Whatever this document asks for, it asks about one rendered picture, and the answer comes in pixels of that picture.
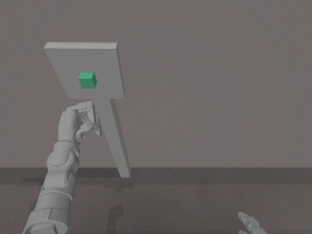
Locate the panel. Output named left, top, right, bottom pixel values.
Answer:
left=43, top=42, right=131, bottom=178

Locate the button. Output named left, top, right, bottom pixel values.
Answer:
left=78, top=71, right=98, bottom=89

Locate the right robot hand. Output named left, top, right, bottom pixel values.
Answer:
left=238, top=212, right=267, bottom=234

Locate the left robot hand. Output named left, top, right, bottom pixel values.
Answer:
left=58, top=100, right=101, bottom=147

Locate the left robot forearm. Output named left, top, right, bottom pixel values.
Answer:
left=21, top=140, right=80, bottom=234

